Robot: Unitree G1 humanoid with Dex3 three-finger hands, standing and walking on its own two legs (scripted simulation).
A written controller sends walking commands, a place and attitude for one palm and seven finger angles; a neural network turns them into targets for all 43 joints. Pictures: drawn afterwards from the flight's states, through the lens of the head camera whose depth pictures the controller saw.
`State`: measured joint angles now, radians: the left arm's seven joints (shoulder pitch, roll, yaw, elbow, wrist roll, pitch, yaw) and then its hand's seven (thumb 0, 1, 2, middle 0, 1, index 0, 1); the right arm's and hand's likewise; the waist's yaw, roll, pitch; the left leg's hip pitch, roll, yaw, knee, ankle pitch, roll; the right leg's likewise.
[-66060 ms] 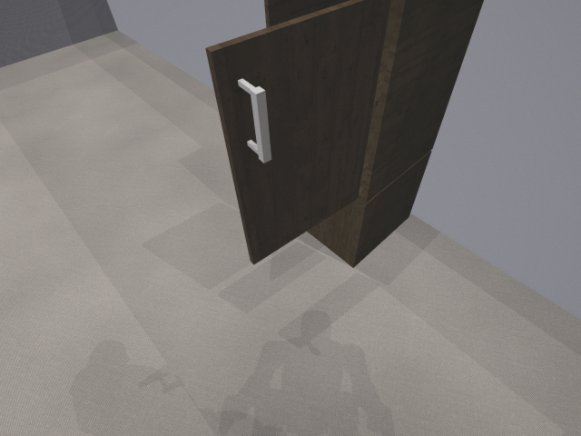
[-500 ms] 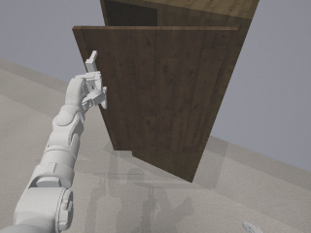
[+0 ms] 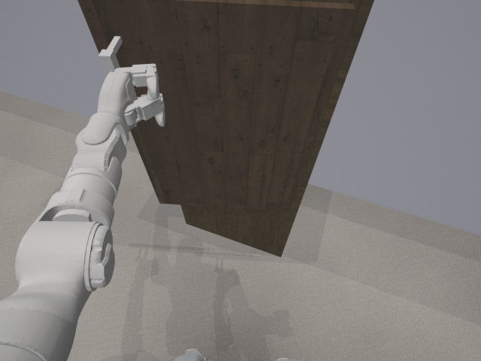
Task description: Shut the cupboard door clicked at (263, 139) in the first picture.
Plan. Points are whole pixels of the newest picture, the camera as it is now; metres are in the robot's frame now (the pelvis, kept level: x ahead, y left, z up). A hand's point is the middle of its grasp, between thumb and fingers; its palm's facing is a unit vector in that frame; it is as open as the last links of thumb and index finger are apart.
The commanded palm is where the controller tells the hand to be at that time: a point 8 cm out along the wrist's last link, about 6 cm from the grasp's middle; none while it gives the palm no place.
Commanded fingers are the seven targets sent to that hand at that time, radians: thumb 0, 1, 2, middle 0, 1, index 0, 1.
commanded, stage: push the door shut along its arc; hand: left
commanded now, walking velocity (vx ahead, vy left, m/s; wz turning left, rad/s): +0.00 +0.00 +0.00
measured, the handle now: (124, 84) +0.56 +0.17 +0.14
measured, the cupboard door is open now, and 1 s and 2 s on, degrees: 17 5 0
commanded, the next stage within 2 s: pull the fist back off the door in 0.88 s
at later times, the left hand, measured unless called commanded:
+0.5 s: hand (177, 78) +0.55 +0.08 +0.16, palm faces -0.28 -0.96 -0.01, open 2.9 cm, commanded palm +0.56 +0.12 +0.15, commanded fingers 0.00 0.90 0.90 -1.30 -1.50 -1.30 -1.50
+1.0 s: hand (192, 69) +0.58 +0.05 +0.16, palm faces -0.35 -0.94 +0.00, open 3.3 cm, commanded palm +0.61 +0.07 +0.15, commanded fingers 0.00 0.90 0.90 -1.30 -1.50 -1.30 -1.50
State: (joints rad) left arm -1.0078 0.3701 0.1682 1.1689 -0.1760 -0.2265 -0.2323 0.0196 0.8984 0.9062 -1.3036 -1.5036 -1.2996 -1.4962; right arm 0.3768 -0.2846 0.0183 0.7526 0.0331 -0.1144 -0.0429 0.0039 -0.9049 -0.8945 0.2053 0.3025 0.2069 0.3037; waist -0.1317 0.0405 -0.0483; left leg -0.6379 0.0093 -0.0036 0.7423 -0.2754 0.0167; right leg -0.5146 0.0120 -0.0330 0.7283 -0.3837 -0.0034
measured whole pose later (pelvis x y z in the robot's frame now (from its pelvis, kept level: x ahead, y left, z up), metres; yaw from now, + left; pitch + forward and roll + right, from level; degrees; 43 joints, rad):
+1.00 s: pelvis +0.01 -0.01 -0.02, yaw +0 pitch +21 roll -3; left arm -1.43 0.52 0.17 1.40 -0.11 -0.16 -0.36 -0.01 1.00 1.04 -1.30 -1.50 -1.30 -1.50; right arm 0.39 -0.29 0.02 0.79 -0.01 -0.12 -0.04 0.00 -0.90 -0.89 0.21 0.30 0.21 0.30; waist -0.24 0.05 -0.06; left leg -0.93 0.03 -0.04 0.89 -0.33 0.00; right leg -0.79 0.04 -0.06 0.85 -0.43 -0.02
